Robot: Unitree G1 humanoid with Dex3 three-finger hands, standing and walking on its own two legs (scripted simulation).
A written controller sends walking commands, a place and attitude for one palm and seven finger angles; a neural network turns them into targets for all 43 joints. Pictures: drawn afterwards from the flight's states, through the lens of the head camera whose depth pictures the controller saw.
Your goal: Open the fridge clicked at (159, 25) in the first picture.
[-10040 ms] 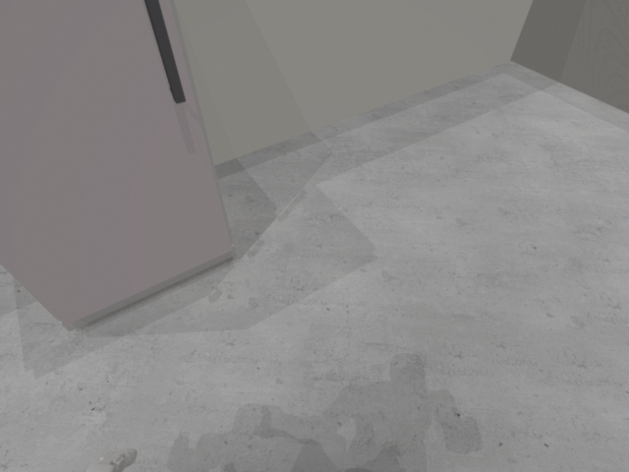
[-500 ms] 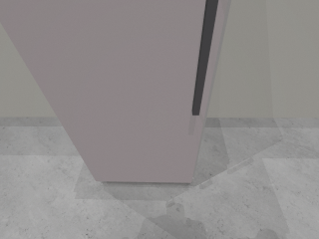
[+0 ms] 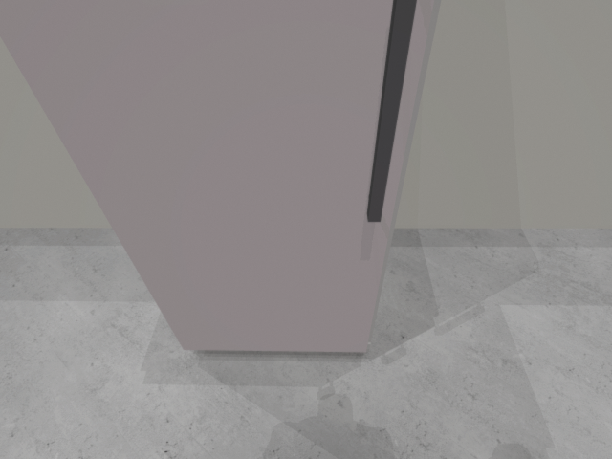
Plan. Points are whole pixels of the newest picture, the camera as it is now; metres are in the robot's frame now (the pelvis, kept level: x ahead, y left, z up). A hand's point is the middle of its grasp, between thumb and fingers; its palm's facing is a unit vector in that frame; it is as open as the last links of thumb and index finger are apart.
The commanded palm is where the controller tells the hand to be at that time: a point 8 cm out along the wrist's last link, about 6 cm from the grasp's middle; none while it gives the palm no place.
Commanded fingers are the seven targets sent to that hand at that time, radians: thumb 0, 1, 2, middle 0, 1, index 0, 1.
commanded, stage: look again from close up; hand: right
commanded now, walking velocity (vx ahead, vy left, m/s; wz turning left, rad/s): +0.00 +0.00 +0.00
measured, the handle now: (387, 102) +0.56 -0.09 +0.21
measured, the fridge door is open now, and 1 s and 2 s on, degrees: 0 0 0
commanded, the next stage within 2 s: none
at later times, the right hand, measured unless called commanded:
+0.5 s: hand out of the picture -0.01 -0.17 -0.18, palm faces +0.00 +0.98 -0.19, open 7.4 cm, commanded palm none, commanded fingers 0.00 -0.90 -0.90 0.20 0.30 0.20 0.30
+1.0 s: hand out of the picture +0.02 -0.16 -0.18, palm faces -0.01 +0.98 -0.18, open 7.4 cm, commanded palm none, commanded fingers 0.00 -0.90 -0.90 0.20 0.30 0.20 0.30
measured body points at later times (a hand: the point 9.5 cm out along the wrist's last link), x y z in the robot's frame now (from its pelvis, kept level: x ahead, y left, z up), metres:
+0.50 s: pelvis +0.01 +0.01 +0.00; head +0.00 -0.01 +0.45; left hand +0.02 +0.25 -0.15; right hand -0.01 -0.22 -0.16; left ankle +0.00 +0.14 -0.74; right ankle +0.09 -0.07 -0.74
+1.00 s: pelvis +0.03 +0.02 +0.00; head +0.03 +0.01 +0.45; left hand +0.04 +0.25 -0.15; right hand +0.02 -0.21 -0.16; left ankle +0.00 +0.14 -0.74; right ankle +0.09 -0.07 -0.74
